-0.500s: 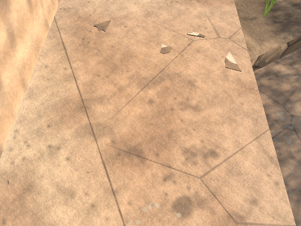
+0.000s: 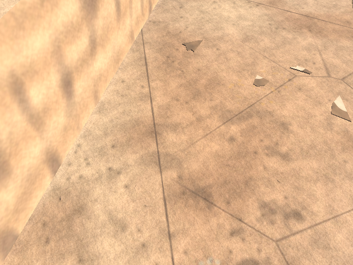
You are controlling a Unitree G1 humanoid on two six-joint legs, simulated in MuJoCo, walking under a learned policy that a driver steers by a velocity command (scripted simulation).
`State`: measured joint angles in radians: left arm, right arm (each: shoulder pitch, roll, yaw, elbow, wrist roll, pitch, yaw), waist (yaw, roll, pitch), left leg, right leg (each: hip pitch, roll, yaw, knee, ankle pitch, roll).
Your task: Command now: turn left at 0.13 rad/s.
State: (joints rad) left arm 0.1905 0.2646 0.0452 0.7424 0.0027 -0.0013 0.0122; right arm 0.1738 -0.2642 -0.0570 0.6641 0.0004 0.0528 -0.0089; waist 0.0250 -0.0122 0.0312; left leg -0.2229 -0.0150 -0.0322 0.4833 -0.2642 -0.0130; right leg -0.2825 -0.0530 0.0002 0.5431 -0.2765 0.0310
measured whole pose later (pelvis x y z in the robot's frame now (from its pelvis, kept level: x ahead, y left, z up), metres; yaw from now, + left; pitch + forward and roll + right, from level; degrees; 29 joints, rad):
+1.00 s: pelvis +0.01 +0.01 +0.00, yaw +0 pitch -2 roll +0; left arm 0.23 0.23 0.04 1.06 0.00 0.01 0.05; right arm 0.25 -0.21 -0.03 0.96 0.00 0.00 -0.03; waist 0.01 0.00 0.04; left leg -0.16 -0.02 -0.03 0.50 -0.31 0.02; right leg -0.18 -0.06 0.01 0.48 -0.27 0.06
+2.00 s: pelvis +0.24 -0.02 -0.01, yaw -1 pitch +2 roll +0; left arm 0.54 0.20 0.04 1.09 -0.01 -0.07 0.02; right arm -0.10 -0.22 -0.03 0.84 0.03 -0.10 0.05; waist 0.09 0.01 0.04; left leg -0.57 0.01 0.06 0.53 -0.02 0.08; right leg 0.22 0.00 -0.03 0.17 -0.42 -0.01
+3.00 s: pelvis +0.73 -0.06 +0.00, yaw +0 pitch +1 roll -2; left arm 0.18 0.23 0.03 0.99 0.01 -0.05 0.00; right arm 0.11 -0.25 -0.04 0.97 -0.01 -0.01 -0.03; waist 0.01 0.04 0.00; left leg -0.34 0.08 -0.04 0.49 -0.15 -0.02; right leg -0.21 0.07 -0.09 0.41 -0.21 -0.06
